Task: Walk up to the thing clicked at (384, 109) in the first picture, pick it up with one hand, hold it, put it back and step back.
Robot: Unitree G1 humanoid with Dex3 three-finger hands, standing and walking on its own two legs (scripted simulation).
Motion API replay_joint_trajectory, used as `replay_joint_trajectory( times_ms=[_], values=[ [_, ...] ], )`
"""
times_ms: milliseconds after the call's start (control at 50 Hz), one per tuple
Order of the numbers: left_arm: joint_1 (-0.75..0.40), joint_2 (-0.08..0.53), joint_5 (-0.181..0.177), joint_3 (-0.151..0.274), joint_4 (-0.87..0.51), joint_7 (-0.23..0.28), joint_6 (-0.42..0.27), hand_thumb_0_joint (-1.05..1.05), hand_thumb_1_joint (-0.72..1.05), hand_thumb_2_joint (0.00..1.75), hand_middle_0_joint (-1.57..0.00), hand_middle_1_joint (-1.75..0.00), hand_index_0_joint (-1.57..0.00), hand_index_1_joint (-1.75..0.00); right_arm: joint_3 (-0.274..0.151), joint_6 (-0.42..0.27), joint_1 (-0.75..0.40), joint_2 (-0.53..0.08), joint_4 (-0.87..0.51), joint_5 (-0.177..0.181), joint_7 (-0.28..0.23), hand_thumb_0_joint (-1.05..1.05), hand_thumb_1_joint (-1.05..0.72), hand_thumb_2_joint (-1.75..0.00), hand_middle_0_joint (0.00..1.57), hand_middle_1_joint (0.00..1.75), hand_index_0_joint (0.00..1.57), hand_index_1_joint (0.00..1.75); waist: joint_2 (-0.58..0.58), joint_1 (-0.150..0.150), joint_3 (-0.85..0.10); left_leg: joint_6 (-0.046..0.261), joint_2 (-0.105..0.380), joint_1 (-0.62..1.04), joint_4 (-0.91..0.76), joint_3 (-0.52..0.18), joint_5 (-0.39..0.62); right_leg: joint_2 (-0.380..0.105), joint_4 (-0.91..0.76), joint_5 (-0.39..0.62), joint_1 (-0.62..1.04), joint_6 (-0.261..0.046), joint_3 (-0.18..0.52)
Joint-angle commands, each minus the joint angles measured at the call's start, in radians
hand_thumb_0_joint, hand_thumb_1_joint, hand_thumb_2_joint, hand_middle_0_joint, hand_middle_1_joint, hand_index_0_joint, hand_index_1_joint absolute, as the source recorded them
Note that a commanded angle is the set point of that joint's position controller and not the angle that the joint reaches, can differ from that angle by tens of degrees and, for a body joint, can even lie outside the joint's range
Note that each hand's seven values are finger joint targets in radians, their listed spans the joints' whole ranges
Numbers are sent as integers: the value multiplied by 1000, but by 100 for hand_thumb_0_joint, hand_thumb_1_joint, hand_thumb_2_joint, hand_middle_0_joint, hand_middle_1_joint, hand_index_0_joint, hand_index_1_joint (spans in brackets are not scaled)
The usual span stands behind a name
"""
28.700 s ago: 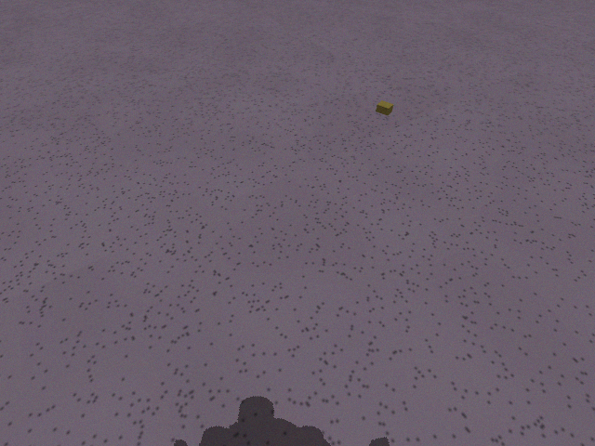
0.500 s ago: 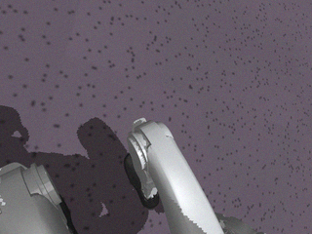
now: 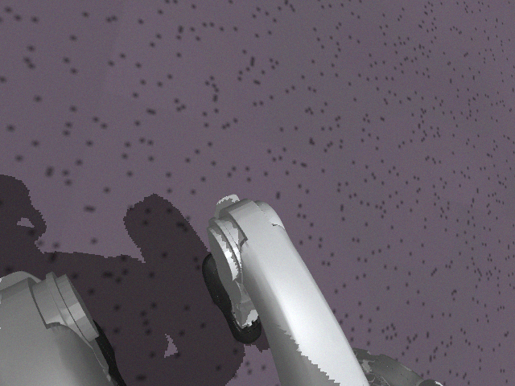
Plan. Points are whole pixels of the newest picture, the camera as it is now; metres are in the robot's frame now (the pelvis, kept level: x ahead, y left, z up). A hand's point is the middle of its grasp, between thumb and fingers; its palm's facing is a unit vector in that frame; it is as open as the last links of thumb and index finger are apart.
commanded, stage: approach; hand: left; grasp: from above
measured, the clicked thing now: out of the picture +0.45 +0.32 -0.31
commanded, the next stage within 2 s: none
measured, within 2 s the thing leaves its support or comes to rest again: neither
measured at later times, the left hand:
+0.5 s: hand out of the picture +0.43 +0.31 -0.21, palm faces -0.04 -0.48 -0.88, open 13.6 cm
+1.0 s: hand out of the picture +0.45 +0.31 -0.22, palm faces +0.00 -0.48 -0.87, open 13.9 cm
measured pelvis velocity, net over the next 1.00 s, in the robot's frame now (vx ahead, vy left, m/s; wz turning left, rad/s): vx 0.00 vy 0.00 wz -0.01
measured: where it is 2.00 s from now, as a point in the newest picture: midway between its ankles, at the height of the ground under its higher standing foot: (177, 346)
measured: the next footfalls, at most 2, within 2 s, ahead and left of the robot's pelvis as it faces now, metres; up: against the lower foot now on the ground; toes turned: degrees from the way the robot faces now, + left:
none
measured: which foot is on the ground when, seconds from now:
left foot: down 0.00-1.00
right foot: down 0.00-1.00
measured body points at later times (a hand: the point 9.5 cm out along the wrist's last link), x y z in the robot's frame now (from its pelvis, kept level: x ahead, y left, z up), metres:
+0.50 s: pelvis +0.00 +0.00 +0.00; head +0.28 +0.09 +0.34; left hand +0.44 +0.33 -0.16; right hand +0.01 -0.26 -0.07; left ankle +0.07 +0.15 -0.30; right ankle +0.11 -0.12 -0.30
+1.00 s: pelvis +0.00 +0.00 +0.00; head +0.29 +0.08 +0.33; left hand +0.45 +0.33 -0.17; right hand +0.00 -0.26 -0.07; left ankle +0.07 +0.15 -0.30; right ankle +0.11 -0.12 -0.30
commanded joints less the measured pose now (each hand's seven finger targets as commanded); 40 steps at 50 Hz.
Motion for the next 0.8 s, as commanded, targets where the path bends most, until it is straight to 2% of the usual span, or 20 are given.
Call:
replay_joint_trajectory(
  times_ms=[0,80,100,140,180,200,220,260,340,420,440,460,540,600,620,680,720,740,760,780],
  values=[
    [-327,257,60,-31,-117,58,-24,0,-39,89,-14,-89,-13,-90,-65,0,213,-333,61,-10,-9,0,-89,-89,20,30,20,30,462,-67,-703,84,21,471,-213,150,135,1,-251,293,383,-34,-109],
    [-334,257,39,-18,-90,59,-22,0,-45,95,-12,-90,-10,-92,-58,-7,222,-339,51,-10,-14,0,-89,-89,20,30,20,30,473,-71,-711,83,24,495,-207,141,130,-3,-249,283,388,-34,-112],
    [-335,251,36,-28,-92,56,-17,0,-45,97,-11,-92,-9,-94,-54,-7,224,-336,51,-11,-14,0,-89,-89,20,30,20,30,468,-78,-706,83,24,492,-203,142,140,-1,-249,295,396,-31,-111],
    [-344,259,37,-21,-91,56,-9,0,-42,101,-15,-93,-12,-96,-54,-7,226,-343,43,-5,-15,0,-89,-89,20,30,20,30,474,-70,-718,77,29,502,-212,134,161,-3,-245,321,399,-30,-114],
    [-320,232,37,-33,-90,38,0,0,-43,104,-14,-94,-11,-97,-49,-6,247,-328,30,1,-13,0,-89,-89,20,30,20,30,453,-63,-730,80,27,479,-197,149,189,8,-253,345,418,-26,-107],
    [-328,235,37,-40,-99,27,4,0,-43,100,-13,-93,-10,-95,-51,-6,226,-327,36,5,-13,0,-89,-89,20,30,20,30,451,-61,-715,84,26,452,-194,150,175,3,-256,328,400,-25,-104],
    [-315,223,32,-42,-96,18,8,0,-44,99,-12,-92,-10,-95,-56,-6,254,-334,29,13,-9,0,-89,-89,20,30,20,30,464,-62,-737,77,27,483,-202,144,212,11,-252,359,403,-23,-109],
    [-298,233,38,-33,-112,13,15,0,-44,98,-12,-93,-10,-95,-65,-1,270,-338,28,22,-5,0,-89,-89,20,30,20,30,474,-37,-763,72,30,499,-214,142,242,16,-246,382,413,-27,-112],
    [-270,145,35,-63,-115,-8,29,0,-44,95,-10,-92,-9,-94,-86,-1,281,-326,35,36,2,0,-89,-89,20,30,20,30,453,-36,-747,75,30,474,-219,139,216,24,-245,357,382,-29,-112],
    [-282,130,49,-65,-108,18,18,0,-39,93,-12,-94,-12,-94,-104,-2,282,-323,43,32,4,0,-89,-89,20,30,20,30,437,-46,-702,76,27,477,-244,116,150,15,-249,299,329,-37,-117],
    [-286,112,45,-73,-104,21,15,0,-42,93,-10,-95,-10,-95,-103,-3,279,-320,46,25,7,0,-89,-89,20,30,20,30,431,-59,-683,76,23,473,-248,117,135,15,-248,282,330,-37,-119],
    [-289,108,36,-63,-92,29,8,0,-43,94,-10,-94,-9,-95,-103,-4,280,-316,45,24,5,0,-89,-89,20,30,20,30,427,-57,-673,77,25,482,-253,109,118,13,-249,265,313,-42,-119],
    [-295,155,12,-47,-91,47,-19,0,-42,92,-9,-95,-9,-95,-88,-9,228,-320,59,4,-4,0,-88,-89,20,30,20,30,416,-70,-630,86,14,486,-233,119,84,1,-247,223,301,-41,-122],
    [-316,212,19,-38,-111,46,-33,0,-43,93,-8,-96,-8,-96,-71,-9,201,-319,63,-5,-11,0,-88,-89,20,30,20,30,454,-63,-648,85,14,487,-226,140,106,-5,-239,250,319,-40,-118],
    [-331,242,34,-30,-111,48,-36,0,-44,93,-8,-96,-8,-96,-69,-9,197,-326,73,-3,-14,0,-89,-89,20,30,20,30,467,-55,-655,85,16,477,-224,148,103,-3,-249,250,324,-41,-112],
    [-315,261,68,-39,-94,39,-35,0,-46,96,-8,-95,-7,-96,-60,-7,196,-331,54,-6,-18,0,-89,-89,20,30,20,30,488,-60,-679,80,19,482,-222,154,141,-1,-253,291,360,-36,-106],
    [-323,265,61,-36,-96,31,-29,0,-46,96,-8,-95,-7,-96,-58,-7,202,-335,49,-10,-17,0,-89,-89,20,30,20,30,469,-59,-703,79,21,488,-217,152,176,-2,-241,322,395,-28,-113],
    [-323,259,82,-42,-86,33,-23,0,-48,97,-8,-93,-6,-95,-57,-6,226,-329,57,-7,-16,0,-89,-89,20,30,20,30,472,-56,-716,81,26,475,-210,153,175,7,-257,326,399,-31,-103],
    [-319,263,84,-37,-71,29,-17,0,-48,97,-8,-94,-7,-96,-59,-9,219,-335,55,-5,-17,0,-89,-89,20,30,20,30,471,-61,-724,80,25,476,-211,154,169,4,-260,324,410,-28,-102],
    [-311,234,81,-46,-67,27,-13,0,-49,98,-8,-95,-6,-96,-64,-9,245,-333,57,-3,-16,0,-89,-89,20,30,20,30,473,-64,-728,79,26,473,-214,153,175,12,-262,329,421,-27,-103]
  ],
)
